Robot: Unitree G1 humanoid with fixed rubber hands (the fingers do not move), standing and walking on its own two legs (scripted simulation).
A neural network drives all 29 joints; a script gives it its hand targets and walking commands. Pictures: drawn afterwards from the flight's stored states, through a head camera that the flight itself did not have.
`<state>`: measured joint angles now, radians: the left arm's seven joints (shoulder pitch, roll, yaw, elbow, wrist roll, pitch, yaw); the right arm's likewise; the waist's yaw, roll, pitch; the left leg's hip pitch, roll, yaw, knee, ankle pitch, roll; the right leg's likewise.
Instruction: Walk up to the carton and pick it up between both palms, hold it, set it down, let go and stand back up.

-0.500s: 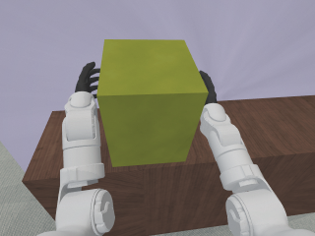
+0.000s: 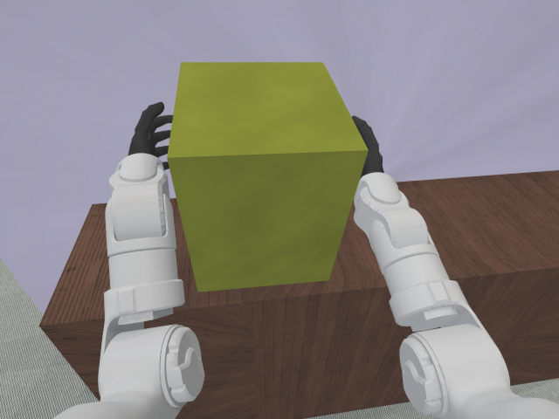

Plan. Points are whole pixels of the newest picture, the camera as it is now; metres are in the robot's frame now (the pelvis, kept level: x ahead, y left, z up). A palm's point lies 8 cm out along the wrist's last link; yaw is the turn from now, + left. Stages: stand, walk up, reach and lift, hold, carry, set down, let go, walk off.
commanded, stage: hold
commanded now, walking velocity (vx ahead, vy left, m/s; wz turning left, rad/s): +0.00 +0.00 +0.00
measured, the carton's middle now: (259, 178) +0.39 +0.01 +0.19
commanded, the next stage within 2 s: none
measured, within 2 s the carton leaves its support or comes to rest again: neither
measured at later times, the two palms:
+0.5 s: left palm (144, 159) +0.37 +0.15 +0.25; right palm (367, 168) +0.36 -0.14 +0.22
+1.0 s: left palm (141, 161) +0.36 +0.15 +0.25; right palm (365, 168) +0.36 -0.14 +0.22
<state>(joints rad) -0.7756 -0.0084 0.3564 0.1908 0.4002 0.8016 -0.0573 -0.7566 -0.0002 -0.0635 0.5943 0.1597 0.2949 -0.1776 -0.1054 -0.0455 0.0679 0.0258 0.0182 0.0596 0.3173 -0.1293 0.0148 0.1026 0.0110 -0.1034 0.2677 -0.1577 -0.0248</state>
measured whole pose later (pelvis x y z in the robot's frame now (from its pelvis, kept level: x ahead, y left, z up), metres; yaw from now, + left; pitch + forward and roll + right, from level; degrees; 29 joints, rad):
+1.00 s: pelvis +0.00 +0.00 +0.00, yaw +0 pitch -13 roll -1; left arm -0.76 -0.01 0.35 0.12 0.40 0.86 -0.07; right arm -0.75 -0.01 -0.04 0.53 0.20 0.36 -0.20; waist -0.11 -0.04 0.07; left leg 0.04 0.01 0.05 0.32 -0.14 0.01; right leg 0.12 0.01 -0.10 0.26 -0.16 -0.03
